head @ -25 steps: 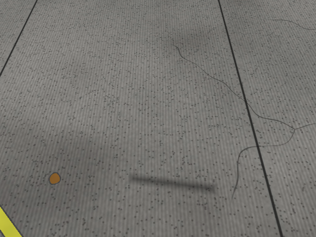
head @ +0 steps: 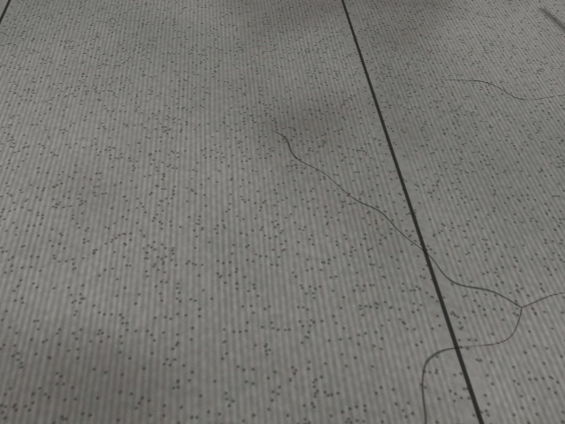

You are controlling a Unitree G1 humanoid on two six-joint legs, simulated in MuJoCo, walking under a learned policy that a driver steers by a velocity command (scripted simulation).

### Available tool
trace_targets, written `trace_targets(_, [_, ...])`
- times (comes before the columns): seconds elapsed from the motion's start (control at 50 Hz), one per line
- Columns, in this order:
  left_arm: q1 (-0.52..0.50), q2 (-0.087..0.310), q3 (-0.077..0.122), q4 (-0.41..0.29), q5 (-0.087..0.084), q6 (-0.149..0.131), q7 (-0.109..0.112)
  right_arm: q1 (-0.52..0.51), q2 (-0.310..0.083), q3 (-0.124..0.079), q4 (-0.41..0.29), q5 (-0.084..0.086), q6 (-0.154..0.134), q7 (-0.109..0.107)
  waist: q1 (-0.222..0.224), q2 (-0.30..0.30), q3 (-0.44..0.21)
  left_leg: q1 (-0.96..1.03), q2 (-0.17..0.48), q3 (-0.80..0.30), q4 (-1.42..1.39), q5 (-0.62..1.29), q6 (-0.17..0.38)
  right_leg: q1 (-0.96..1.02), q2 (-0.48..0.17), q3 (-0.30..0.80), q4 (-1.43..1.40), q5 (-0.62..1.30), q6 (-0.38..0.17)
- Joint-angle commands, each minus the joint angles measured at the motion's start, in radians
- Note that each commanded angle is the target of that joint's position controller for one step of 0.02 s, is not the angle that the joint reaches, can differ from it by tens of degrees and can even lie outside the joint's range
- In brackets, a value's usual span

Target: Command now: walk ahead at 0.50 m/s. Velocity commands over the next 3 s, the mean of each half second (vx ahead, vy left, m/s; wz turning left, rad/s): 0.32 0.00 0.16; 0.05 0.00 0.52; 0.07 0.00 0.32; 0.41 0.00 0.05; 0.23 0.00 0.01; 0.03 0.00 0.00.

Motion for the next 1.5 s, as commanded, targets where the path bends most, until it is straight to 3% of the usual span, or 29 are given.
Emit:
trace_targets(0.02, [-0.025,0.039,0.009,-0.059,0.004,-0.011,-0.002,-0.042,-0.158,-0.034,-0.054,0.005,-0.014,-0.016,0.025,0.105,0.005,0.014,0.25,-0.159,-0.163,0.215,0.138,-0.034,-0.014,0.006,-0.151,0.166,0.014])
trace_targets(0.18, [-0.241,0.018,-0.006,-0.131,-0.002,-0.04,-0.047,0.071,-0.178,-0.037,0.022,0.014,0.026,-0.032,-0.042,0.099,0.063,0.182,0.285,-0.12,-0.07,0.352,0.107,-0.008,0.06,-0.04,-0.458,0.22,-0.023])
trace_targets(0.22, [-0.195,0.044,0.005,-0.123,0.008,-0.047,-0.055,0.065,-0.187,-0.04,0.03,0.014,0.038,-0.039,-0.006,0.131,0.016,0.213,0.287,-0.135,0.028,0.524,0.076,0.093,0.093,-0.042,-0.489,0.178,-0.052])
trace_targets(0.26, [-0.001,0.107,0.033,-0.066,0.026,-0.057,-0.044,0.022,-0.187,-0.036,0.018,0.018,0.045,-0.043,0.104,0.122,-0.109,0.173,0.212,-0.117,0.255,0.675,0.021,0.386,0.121,-0.068,-0.566,0.337,-0.098])
trace_targets(0.28, [0.129,0.175,0.046,-0.042,0.049,-0.058,-0.032,0.018,-0.142,-0.018,-0.014,-0.002,0.038,-0.043,0.141,0.038,-0.262,-0.015,0.148,-0.098,0.492,0.402,-0.024,0.702,-0.041,0.067,-0.466,0.741,-0.155])
trace_targets(0.3, [0.152,0.21,0.05,-0.038,0.048,-0.041,-0.025,0.203,-0.024,0.017,0.009,-0.006,0.028,-0.032,0.078,-0.218,-0.427,-0.37,-0.004,-0.076,0.872,-0.464,-0.098,1.072,-0.339,0.382,-0.413,1.015,-0.344])
trace_targets(0.32, [0.175,0.145,0.039,-0.055,0.027,-0.023,-0.023,0.191,-0.141,-0.011,0.033,0.02,0.028,-0.033,0.133,-0.123,-0.52,-0.406,0.01,-0.211,0.995,-0.563,-0.104,1.048,-0.329,0.426,-0.445,0.863,-0.346])
trace_targets(0.34, [0.098,0.119,0.029,-0.069,0.019,-0.013,-0.016,0.074,-0.193,-0.033,-0.008,0.047,0.033,-0.036,0.13,-0.087,-0.374,-0.475,0.056,-0.19,1.015,-0.514,-0.106,0.921,-0.28,0.297,-0.492,0.759,-0.303])
trace_targets(0.38, [-0.025,0.065,0.013,-0.065,0.014,-0.004,-0.006,0.005,-0.162,-0.038,-0.023,0.033,0.066,-0.054,0.072,-0.026,-0.177,-0.466,0.122,-0.137,0.932,-0.396,-0.132,0.641,-0.202,0.158,-0.589,0.566,-0.255])
trace_targets(0.42, [-0.099,0.061,0.015,-0.057,0.033,-0.004,-0.008,0.053,-0.118,-0.04,-0.022,0.029,0.115,-0.065,0.01,-0.081,-0.113,-0.317,0.138,-0.101,0.868,-0.327,-0.148,0.41,-0.165,0.064,-0.685,0.406,-0.246])
trace_targets(0.48, [-0.144,0.092,0.028,-0.047,0.035,-0.004,0.002,0.036,-0.095,-0.043,-0.057,0.018,0.141,-0.072,-0.004,-0.087,-0.096,-0.29,0.153,-0.077,0.763,-0.251,-0.15,0.343,-0.178,-0.012,-0.742,0.315,-0.265])
trace_targets(0.62, [-0.149,0.139,0.044,-0.011,0.012,0.04,0.026,-0.101,-0.12,-0.055,-0.138,0.014,0.15,-0.036,0.034,-0.06,-0.096,-0.24,0.16,-0.026,0.525,-0.143,-0.108,0.425,-0.216,-0.093,-0.739,0.109,-0.233])
trace_targets(0.7, [-0.146,0.142,0.05,0.014,-0.018,0.064,0.023,-0.069,-0.125,-0.07,-0.142,0.009,0.15,-0.02,0.0,-0.041,-0.089,-0.113,0.106,0.029,0.268,-0.059,-0.044,0.456,-0.189,-0.138,-0.592,0.052,-0.141])
trace_targets(0.72, [-0.094,0.107,0.044,0.038,-0.016,0.069,0.02,-0.034,-0.162,-0.085,-0.135,0.003,0.147,-0.028,-0.002,0.036,-0.077,-0.042,0.11,-0.031,0.16,0.063,-0.005,0.407,-0.133,-0.183,-0.469,-0.025,-0.073])
trace_targets(0.74, [-0.077,0.051,0.03,0.023,0.023,0.071,0.012,-0.01,-0.282,-0.113,-0.15,0.003,0.142,-0.048,0.032,0.323,-0.07,0.079,0.331,-0.342,0.085,0.439,0.087,0.193,0.001,-0.287,-0.162,-0.294,0.031])
trace_targets(0.76, [-0.17,0.059,0.031,-0.029,0.032,0.068,0.021,-0.027,-0.326,-0.113,-0.177,-0.024,0.123,-0.044,0.004,0.383,-0.075,0.058,0.451,-0.566,0.039,0.46,0.271,0.006,0.128,-0.148,0.067,-0.529,0.07])
trace_targets(0.78, [-0.21,0.095,0.042,-0.03,0.019,0.069,0.025,-0.032,-0.281,-0.103,-0.179,-0.029,0.098,-0.034,-0.014,0.247,-0.103,0.063,0.413,-0.507,0.033,0.42,0.27,-0.018,0.115,-0.04,0.177,-0.496,0.055])
trace_targets(0.82, [-0.17,0.096,0.05,0.0,0.006,0.07,0.037,-0.117,-0.233,-0.092,-0.189,0.0,0.075,-0.04,0.035,0.158,-0.107,0.073,0.328,-0.385,0.056,0.346,0.166,-0.034,0.085,0.006,0.169,-0.337,0.034])
trace_targets(0.84, [-0.166,0.111,0.057,0.004,0.013,0.07,0.043,-0.149,-0.208,-0.083,-0.196,0.015,0.079,-0.047,0.047,0.161,-0.106,0.062,0.314,-0.365,0.059,0.352,0.145,-0.022,0.082,0.013,0.155,-0.29,0.037])
trace_targets(0.88, [-0.156,0.099,0.058,0.008,0.009,0.065,0.04,-0.146,-0.191,-0.073,-0.205,0.009,0.084,-0.058,0.056,0.172,-0.137,0.055,0.29,-0.348,0.062,0.405,0.147,0.027,0.104,0.014,0.163,-0.229,0.046])
trace_targets(0.98, [-0.185,0.071,0.046,0.001,0.001,0.06,0.035,-0.125,-0.213,-0.082,-0.213,0.014,0.095,-0.072,0.031,0.175,-0.126,0.085,0.267,-0.388,0.064,0.292,0.149,0.059,0.127,0.034,-0.069,-0.185,0.072])
trace_targets(1.14, [-0.136,0.095,0.046,0.013,-0.007,0.041,0.008,-0.177,-0.208,-0.076,-0.231,0.007,0.115,-0.059,0.023,0.209,-0.124,0.009,0.245,-0.489,0.106,0.265,0.146,0.255,0.145,0.031,-0.304,-0.203,0.06])
trace_targets(1.2, [-0.068,0.085,0.042,0.032,0.0,0.029,-0.009,-0.202,-0.186,-0.06,-0.229,0.018,0.127,-0.063,0.069,0.188,-0.124,-0.031,0.194,-0.474,0.167,0.253,0.087,0.418,0.139,0.0,-0.577,0.001,0.018])
trace_targets(1.22, [-0.053,0.122,0.048,0.033,0.015,0.028,-0.009,-0.171,-0.163,-0.052,-0.223,0.013,0.126,-0.065,0.059,0.126,-0.126,-0.095,0.146,-0.435,0.219,0.12,0.037,0.506,0.053,0.069,-0.626,0.106,-0.017])
trace_targets(1.24, [-0.067,0.189,0.055,0.019,0.03,0.033,-0.002,-0.119,-0.116,-0.038,-0.223,-0.006,0.121,-0.063,0.006,-0.098,-0.131,-0.207,0.014,-0.295,0.396,-0.191,-0.024,0.581,-0.131,0.259,-0.648,0.307,-0.1])
trace_targets(1.26, [-0.08,0.181,0.048,0.026,0.05,0.033,-0.001,-0.149,-0.157,-0.052,-0.246,0.0,0.112,-0.063,0.015,-0.218,-0.084,-0.306,-0.052,-0.211,0.524,-0.47,-0.073,0.498,-0.261,0.425,-0.67,0.365,-0.281])
trace_targets(1.3, [-0.124,0.145,0.039,0.009,0.03,0.025,0.005,-0.155,-0.237,-0.083,-0.212,0.009,0.11,-0.066,0.03,-0.1,-0.056,-0.335,-0.015,-0.237,0.771,-0.425,-0.117,0.484,-0.209,0.351,-0.671,0.28,-0.284])
trace_targets(1.38, [-0.049,0.128,0.03,0.054,-0.014,0.033,0.015,-0.177,-0.127,-0.048,-0.19,0.012,0.11,-0.049,0.071,-0.135,-0.003,-0.408,0.037,-0.129,0.648,-0.261,-0.151,0.559,-0.087,0.265,-0.773,-0.298,-0.199])
trace_targets(1.5, [0.021,0.186,0.045,0.071,-0.021,0.032,0.014,-0.219,-0.106,-0.034,-0.178,0.027,0.05,-0.034,0.098,-0.119,0.008,-0.144,0.045,-0.014,0.232,-0.192,-0.101,0.478,-0.089,0.212,-0.773,-0.238,-0.212])
Next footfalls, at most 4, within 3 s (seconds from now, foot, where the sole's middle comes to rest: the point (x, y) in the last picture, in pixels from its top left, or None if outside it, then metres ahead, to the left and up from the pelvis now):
0.26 right None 0.34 -0.15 -0.79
0.72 left None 0.28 0.10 -0.79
1.22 right None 0.37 -0.10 -0.78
1.58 left None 0.25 0.12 -0.79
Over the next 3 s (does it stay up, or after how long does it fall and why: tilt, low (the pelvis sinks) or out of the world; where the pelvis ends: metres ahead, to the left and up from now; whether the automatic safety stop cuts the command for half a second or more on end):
stays up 0.65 0.22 -0.01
